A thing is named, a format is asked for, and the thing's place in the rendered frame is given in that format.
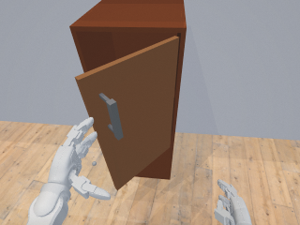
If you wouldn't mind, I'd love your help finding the left robot forearm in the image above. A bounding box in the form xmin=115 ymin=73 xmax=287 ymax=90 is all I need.
xmin=26 ymin=182 xmax=71 ymax=225

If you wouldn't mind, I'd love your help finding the left robot hand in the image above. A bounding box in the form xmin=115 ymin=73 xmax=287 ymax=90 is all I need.
xmin=48 ymin=117 xmax=111 ymax=201

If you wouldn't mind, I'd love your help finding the cupboard door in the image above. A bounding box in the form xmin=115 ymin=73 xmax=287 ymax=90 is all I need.
xmin=75 ymin=36 xmax=179 ymax=190

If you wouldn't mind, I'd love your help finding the right robot hand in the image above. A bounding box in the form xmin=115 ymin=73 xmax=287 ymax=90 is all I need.
xmin=214 ymin=179 xmax=252 ymax=225

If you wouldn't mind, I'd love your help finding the handle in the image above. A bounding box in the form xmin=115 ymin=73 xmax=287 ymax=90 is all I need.
xmin=99 ymin=93 xmax=124 ymax=141

